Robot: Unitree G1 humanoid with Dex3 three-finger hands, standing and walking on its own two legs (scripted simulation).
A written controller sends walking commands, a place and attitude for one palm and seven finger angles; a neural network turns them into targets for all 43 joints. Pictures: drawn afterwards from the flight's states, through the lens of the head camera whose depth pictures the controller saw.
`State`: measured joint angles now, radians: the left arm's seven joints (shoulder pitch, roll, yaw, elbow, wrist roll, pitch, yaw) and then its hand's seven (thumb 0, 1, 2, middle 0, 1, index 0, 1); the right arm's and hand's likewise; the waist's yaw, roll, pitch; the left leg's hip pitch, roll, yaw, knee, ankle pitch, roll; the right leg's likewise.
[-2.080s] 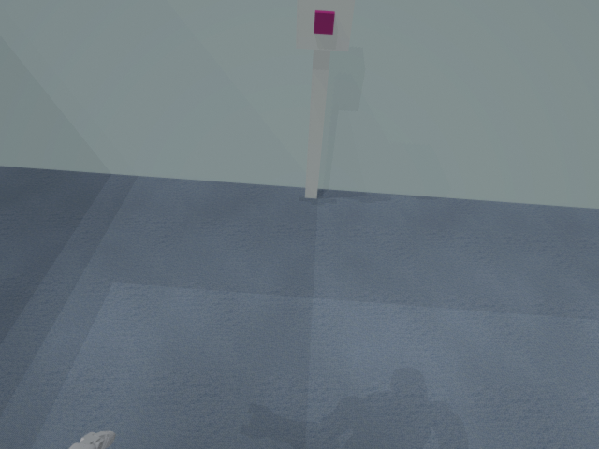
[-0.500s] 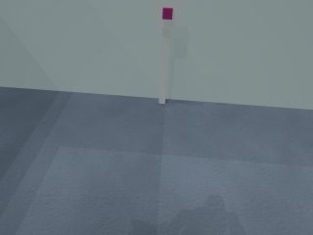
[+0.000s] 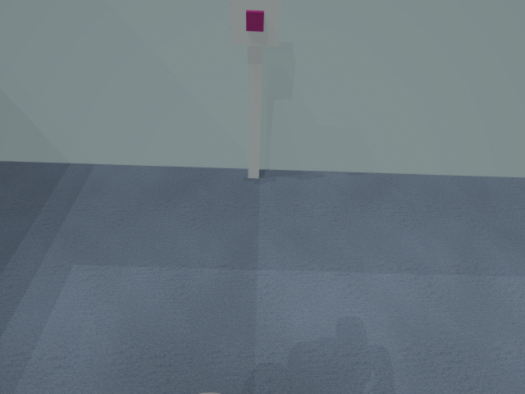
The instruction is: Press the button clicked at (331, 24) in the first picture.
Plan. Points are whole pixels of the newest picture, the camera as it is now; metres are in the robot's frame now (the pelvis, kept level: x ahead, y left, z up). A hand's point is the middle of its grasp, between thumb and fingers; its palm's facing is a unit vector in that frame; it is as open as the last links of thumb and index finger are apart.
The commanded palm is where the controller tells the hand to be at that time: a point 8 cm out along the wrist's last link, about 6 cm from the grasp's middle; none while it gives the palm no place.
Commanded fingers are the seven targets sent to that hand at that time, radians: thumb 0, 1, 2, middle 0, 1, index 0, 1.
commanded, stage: walk to a spot facing it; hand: left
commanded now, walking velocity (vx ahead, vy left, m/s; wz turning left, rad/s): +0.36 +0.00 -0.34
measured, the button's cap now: (255, 20) +1.25 +0.16 +0.06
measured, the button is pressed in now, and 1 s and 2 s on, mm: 0 0 0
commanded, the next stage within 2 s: turn to face it in 0.98 s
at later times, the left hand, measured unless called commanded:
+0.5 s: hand (157, 300) +0.31 +0.25 -0.15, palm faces -0.18 -0.96 -0.21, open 7.4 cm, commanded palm none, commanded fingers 0.00 0.90 0.90 -0.20 -0.30 -0.20 -0.30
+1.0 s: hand (237, 225) +0.51 +0.11 -0.16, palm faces -0.41 -0.88 -0.23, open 7.2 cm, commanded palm none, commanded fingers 0.00 0.90 0.90 -0.20 -0.30 -0.20 -0.30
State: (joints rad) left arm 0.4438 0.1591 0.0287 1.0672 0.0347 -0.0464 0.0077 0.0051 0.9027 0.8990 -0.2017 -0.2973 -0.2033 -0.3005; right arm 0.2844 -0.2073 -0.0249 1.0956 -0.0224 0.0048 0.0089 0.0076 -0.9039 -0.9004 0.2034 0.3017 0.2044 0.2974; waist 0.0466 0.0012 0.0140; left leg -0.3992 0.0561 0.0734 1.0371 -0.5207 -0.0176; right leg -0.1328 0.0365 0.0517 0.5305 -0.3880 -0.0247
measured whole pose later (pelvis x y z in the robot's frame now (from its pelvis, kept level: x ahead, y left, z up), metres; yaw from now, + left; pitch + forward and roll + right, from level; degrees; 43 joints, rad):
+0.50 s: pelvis +0.17 +0.06 +0.01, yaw -14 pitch +0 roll +1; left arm 0.19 0.24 0.11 0.96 0.05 0.02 -0.03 0.01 0.91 0.90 -0.19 -0.30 -0.19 -0.30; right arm 0.34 -0.17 -0.05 1.06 -0.03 -0.09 -0.02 -0.01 -0.94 -0.90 0.20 0.30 0.20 0.30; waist 0.00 -0.05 0.01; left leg -0.10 0.04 0.29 0.39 -0.28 0.04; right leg -0.63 -0.11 -0.05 1.10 -0.15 0.01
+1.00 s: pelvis +0.37 -0.04 +0.01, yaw -26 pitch +0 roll -1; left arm 0.22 0.20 0.08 1.01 0.03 -0.04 0.01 -0.02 0.94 0.90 -0.20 -0.30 -0.21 -0.30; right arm 0.23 -0.16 -0.05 0.99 -0.03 -0.02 0.01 0.00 -0.91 -0.90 0.20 0.30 0.20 0.30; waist -0.04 0.01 0.05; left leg -0.56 0.18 0.07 1.02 -0.27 -0.06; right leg -0.23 0.04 -0.08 0.46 -0.23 -0.06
